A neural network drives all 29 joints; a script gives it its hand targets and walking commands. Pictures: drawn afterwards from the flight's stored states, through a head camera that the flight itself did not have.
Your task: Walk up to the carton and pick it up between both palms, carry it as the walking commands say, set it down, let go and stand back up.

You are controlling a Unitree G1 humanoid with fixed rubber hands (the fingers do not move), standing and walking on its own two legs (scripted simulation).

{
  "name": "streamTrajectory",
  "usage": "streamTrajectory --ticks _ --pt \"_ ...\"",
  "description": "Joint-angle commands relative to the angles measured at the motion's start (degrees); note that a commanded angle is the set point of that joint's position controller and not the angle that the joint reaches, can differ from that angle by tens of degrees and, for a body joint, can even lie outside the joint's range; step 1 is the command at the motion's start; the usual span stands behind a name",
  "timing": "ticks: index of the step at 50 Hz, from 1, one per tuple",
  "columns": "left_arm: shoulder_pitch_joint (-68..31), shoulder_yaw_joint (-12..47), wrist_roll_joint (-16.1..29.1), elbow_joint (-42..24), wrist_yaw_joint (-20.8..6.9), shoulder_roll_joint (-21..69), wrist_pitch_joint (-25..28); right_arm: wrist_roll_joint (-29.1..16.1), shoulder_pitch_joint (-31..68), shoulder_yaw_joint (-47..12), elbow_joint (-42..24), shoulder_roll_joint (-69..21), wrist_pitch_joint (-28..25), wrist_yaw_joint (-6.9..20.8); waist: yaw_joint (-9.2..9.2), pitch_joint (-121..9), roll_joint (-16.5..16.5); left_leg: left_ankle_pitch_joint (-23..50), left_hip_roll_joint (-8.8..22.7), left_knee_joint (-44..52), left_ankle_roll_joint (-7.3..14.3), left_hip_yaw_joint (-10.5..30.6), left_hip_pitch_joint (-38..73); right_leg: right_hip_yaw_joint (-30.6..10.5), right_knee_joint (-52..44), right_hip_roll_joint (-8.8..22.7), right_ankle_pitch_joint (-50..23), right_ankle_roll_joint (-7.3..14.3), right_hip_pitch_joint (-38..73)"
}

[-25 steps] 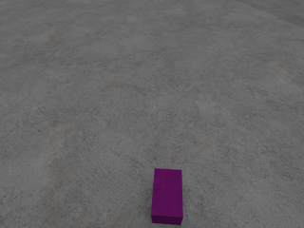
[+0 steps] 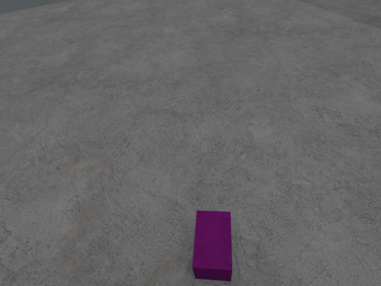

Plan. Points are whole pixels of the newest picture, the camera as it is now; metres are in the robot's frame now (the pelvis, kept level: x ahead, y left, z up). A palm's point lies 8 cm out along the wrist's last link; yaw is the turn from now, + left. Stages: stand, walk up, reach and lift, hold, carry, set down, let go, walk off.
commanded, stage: walk up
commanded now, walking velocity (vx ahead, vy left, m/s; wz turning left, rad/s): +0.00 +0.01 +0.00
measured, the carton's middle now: (213, 244) +0.47 -0.01 -0.68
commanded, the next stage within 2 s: none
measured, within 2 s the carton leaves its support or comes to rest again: neither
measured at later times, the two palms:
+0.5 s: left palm out of the picture +0.00 +0.24 -0.14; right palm out of the picture -0.02 -0.22 -0.15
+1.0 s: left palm out of the picture +0.00 +0.24 -0.13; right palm out of the picture -0.04 -0.18 -0.15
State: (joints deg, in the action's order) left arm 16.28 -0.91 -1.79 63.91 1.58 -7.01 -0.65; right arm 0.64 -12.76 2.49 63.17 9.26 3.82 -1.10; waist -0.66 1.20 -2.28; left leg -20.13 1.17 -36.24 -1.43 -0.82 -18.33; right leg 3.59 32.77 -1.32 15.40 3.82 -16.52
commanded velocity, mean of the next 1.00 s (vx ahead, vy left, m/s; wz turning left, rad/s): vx -0.05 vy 0.02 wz -0.01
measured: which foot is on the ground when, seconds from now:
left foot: down 0.00-0.34, up 0.36-0.56, down 0.58-1.00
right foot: down 0.00-0.62, up 0.64-0.86, down 0.88-1.00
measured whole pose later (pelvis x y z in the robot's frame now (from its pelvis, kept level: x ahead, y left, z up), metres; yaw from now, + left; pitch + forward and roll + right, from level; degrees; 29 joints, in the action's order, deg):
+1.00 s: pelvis -0.03 +0.03 +0.01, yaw -2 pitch -2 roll +1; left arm 13.6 -0.5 -0.7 64.2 2.8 -7.2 -0.1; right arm 0.2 -14.4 0.4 65.0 7.9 0.8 -1.6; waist 0.9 1.7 -0.8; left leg -15.9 0.9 -25.5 -0.1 -5.3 -8.0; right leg 1.9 27.8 0.2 18.5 1.5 -7.9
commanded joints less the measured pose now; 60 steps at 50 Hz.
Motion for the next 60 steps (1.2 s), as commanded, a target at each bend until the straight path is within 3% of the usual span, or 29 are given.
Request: streamTrajectory --ticks 1,6,8,10,16,17,18,19,20,22,23,24,26,28,29,30,31,32,34,36,37,38,42,44,45,46,47,51,60 --pt "-3.39 -1.44 0.73 -4.11 0.87 -10.48 2.11 0.04 -5.84 0.91 -0.23 5.01 -1.87 0.12 2.41 2.95 12.0 0.9 0.43 -1.22 0.15 1.61 4.2 -18.34 -24.34 14.36 7.36 1.59 -4.58" --pt "1.0 -0.57 1.41 -1.47 0.84 -7.02 1.82 -0.22 -7.77 -0.79 1.84 3.68 -3.37 -0.89 1.98 0.77 6.9 8.57 3.27 14.42 2.07 2.89 11.16 -13.6 -18.24 9.86 -5.12 0.45 0.87" --pt "1.92 -0.36 1.56 -1.63 0.71 -4.88 1.65 -0.27 -6.96 -0.93 2.67 4.08 -3.53 -0.8 1.4 4.44 0.23 8.8 4.91 17.68 3.67 6.63 8.59 -9.65 -16.91 7.04 -3.71 -0.72 -0.1" --pt "2.56 -0.43 1.47 -0.6 0.7 -4.59 1.92 -0.42 -5.23 -1.48 2.61 3.6 -3.91 -0.94 -0.11 3.18 1.11 12.09 5.3 19.1 2.79 6.11 8.37 -9.13 -15.98 6.69 -8.3 -0.71 3.89" --pt "1.47 -1.89 0.82 -0.97 1.27 -8.39 1.51 0.9 -5.41 0.02 3.23 4.36 -4.0 -1.8 0.07 6.12 -0.77 11.79 4.66 17.72 2.62 3.11 5.76 -8.99 -15.68 7.57 -9.98 -1.48 4.42" --pt "5.51 -3.63 0.73 -1.76 2.35 -14.35 1.23 0.43 -2.22 3.0 1.55 9.41 -2.62 -1.51 -1.4 6.69 -5.72 13.48 0.63 4.7 0.53 -0.71 -3.22 -16.21 -11.68 16.44 -25.26 2.33 8.0" --pt "9.03 -3.97 0.64 -0.78 2.89 -15.63 1.07 0.05 -2.33 2.65 0.78 7.46 -2.03 -1.74 -2.45 2.41 2.56 0.22 -1.59 -6.88 -1.35 -2.35 -5.45 -22.8 -13.51 23.47 -39.21 7.17 10.5" --pt "7.49 -3.59 0.3 -1.19 2.95 -14.4 1.22 0.15 -3.58 1.94 0.29 5.78 -1.44 -2.18 -2.1 0.75 8.58 -11.35 -0.53 -15.51 -1.5 0.63 -4.97 -22.83 -12.96 26.28 -47.2 9.6 6.98" --pt "6.88 -4.0 0.53 -1.95 3.34 -14.37 0.73 0.44 -4.64 2.33 -0.18 5.93 -0.99 -2.27 -1.79 -1.36 7.3 -13.18 -0.21 -22.88 -2.01 2.24 -5.57 -23.04 -12.56 27.02 -45.18 10.44 5.26" --pt "-0.72 -4.74 0.62 -5.07 3.17 -13.65 0.24 0.81 -5.75 2.23 -0.59 6.05 -0.55 -2.11 0.47 -3.36 9.71 -10.25 0.83 -27.43 -1.62 4.1 -4.64 -17.78 -12.33 22.65 -34.66 9.98 1.58" --pt "-3.4 -3.9 0.62 -6.11 2.88 -11.52 0.19 0.5 -5.93 1.7 -0.05 5.27 -0.33 -1.88 1.1 -2.63 10.79 -7.05 1.23 -24.83 -1.73 3.42 -2.34 -14.68 -13.25 20.68 -28.88 8.4 -2.96" --pt "-6.87 -3.91 0.78 -6.55 2.7 -10.3 -0.49 0.22 -5.98 1.0 -1.07 3.87 -0.6 -2.06 2.36 -2.77 16.16 -6.83 0.7 -20.32 -0.9 1.95 1.37 -11.31 -12.87 16.6 -22.52 6.55 -5.94" --pt "-5.15 -4.51 0.26 -5.48 2.38 -11.27 -0.93 -0.3 -5.56 0.4 -1.81 3.78 -1.05 -1.93 1.35 -4.33 15.92 -5.5 1.89 -6.12 -0.31 0.28 1.22 -11.25 -9.58 15.26 -23.62 4.36 -0.06" --pt "-3.22 -4.08 0.51 -3.97 1.64 -11.4 -1.52 -0.14 -9.22 0.11 -1.04 3.35 -1.61 -1.53 1.58 -8.02 15.0 1.0 -0.33 6.74 0.26 -3.94 9.53 -11.49 -11.68 12.39 -8.44 2.56 -0.11" --pt "-2.02 -3.36 0.72 -3.33 1.45 -9.58 -1.84 0.38 -10.76 0.09 -0.19 3.97 -1.81 -1.55 2.04 -5.79 9.69 2.81 1.31 12.29 1.11 -0.86 11.32 -11.31 -9.03 10.66 -2.68 0.95 -2.84" --pt "-1.58 -2.25 0.76 -4.31 1.14 -6.72 -1.74 1.47 -11.45 0.98 0.16 8.18 -2.12 -1.66 1.84 -2.81 -5.13 -3.11 12.2 20.07 4.17 13.97 12.19 -5.25 -0.27 4.18 7.86 -1.81 -11.14" --pt "-4.31 -2.12 0.61 -6.98 1.01 -5.61 -1.83 1.25 -7.3 1.36 -2.05 11.27 -2.11 -1.51 1.65 3.2 -12.92 -8.94 19.71 26.96 7.0 22.67 4.92 -2.69 6.86 1.36 13.15 -3.85 -15.11" --pt "-7.07 -3.12 0.59 -7.49 0.83 -7.54 -2.28 1.52 -5.98 1.38 -3.12 12.06 -2.33 -1.5 3.8 5.92 -14.58 -15.95 22.09 30.98 10.06 24.91 -2.15 -4.58 15.57 2.09 13.6 -4.56 -13.48" --pt "-5.17 -3.32 0.38 -5.68 -0.24 -8.54 -1.68 0.94 -0.13 0.41 -4.15 8.72 -3.17 -1.8 -0.61 5.4 -4.95 -2.84 17.26 28.09 8.48 17.37 -0.51 -6.8 22.08 2.35 6.92 -4.57 -10.83" --pt "-1.52 -3.46 0.09 -4.92 -0.71 -8.76 -1.39 0.97 1.64 0.22 -5.31 8.31 -4.08 -1.8 -0.96 1.78 -9.08 6.57 15.63 24.98 8.67 11.33 1.79 -4.79 24.28 2.16 7.2 -5.17 -7.5" --pt "-1.94 -3.18 -0.05 -5.04 -0.61 -8.5 -1.24 0.99 0.98 0.31 -5.8 8.69 -4.39 -1.85 -0.43 2.33 -7.09 10.79 15.72 24.16 8.75 10.44 3.12 -4.99 23.3 2.69 8.56 -4.77 -7.68" --pt "-2.99 -2.97 0.23 -5.2 -0.5 -8.43 -1.33 1.04 0.33 -0.01 -5.11 8.14 -4.43 -1.85 -0.47 2.77 -5.46 11.19 14.37 23.56 7.93 9.52 4.41 -5.03 19.53 3.12 8.4 -4.71 -6.75" --pt "-1.11 -1.23 0.97 -4.73 0.34 -6.5 -0.25 0.96 -3.5 -0.21 -1.93 9.41 -4.32 -1.69 0.26 3.24 -9.04 27.29 13.01 18.49 7.37 7.46 7.27 -2.04 -1.6 2.5 6.88 -3.95 2.09" --pt "2.32 -1.16 1.0 -3.49 0.99 -7.03 1.05 0.26 -4.49 -0.46 -1.63 8.09 -3.97 -1.27 -0.93 0.53 -2.62 23.82 10.56 13.6 5.2 5.83 6.42 -3.32 -12.8 5.16 -6.49 -2.56 9.6" --pt "1.73 -1.61 0.65 -3.32 1.03 -9.26 1.57 -0.07 -5.88 -0.82 -2.07 6.24 -4.12 -0.93 1.06 0.8 4.99 17.45 5.96 9.76 3.22 2.71 3.74 -11.61 -13.53 11.15 -16.74 -0.76 10.48" --pt "-1.34 -0.92 1.06 -1.86 0.73 -9.76 1.22 -0.42 -5.48 -1.62 -1.29 2.97 -3.73 -0.91 1.3 4.68 11.76 8.98 1.76 13.66 0.35 -0.38 5.3 -14.46 -15.01 11.78 -16.18 1.29 5.13" --pt "-1.1 -0.55 0.81 -1.71 0.71 -9.23 1.32 -0.48 -4.75 -1.22 -0.82 4.05 -3.62 -1.16 1.88 4.42 12.92 9.22 2.33 14.04 -0.08 -0.68 9.52 -14.74 -14.98 11.39 -17.99 2.06 2.79" --pt "1.03 -0.53 1.56 -2.1 1.1 -6.69 2.45 -0.71 -5.03 -0.78 0.13 5.75 -4.48 -0.77 1.01 0.92 5.45 21.3 5.39 15.69 1.52 1.6 14.05 -8.25 -13.32 8.41 -23.07 -0.31 6.75" --pt "2.53 -0.5 1.33 -0.63 1.01 -6.15 2.63 -0.48 -4.63 -0.72 1.68 4.61 -3.97 -1.28 1.28 2.02 3.48 19.41 5.43 15.37 0.44 -0.29 13.05 -7.95 -14.19 8.79 -23.88 0.04 6.72"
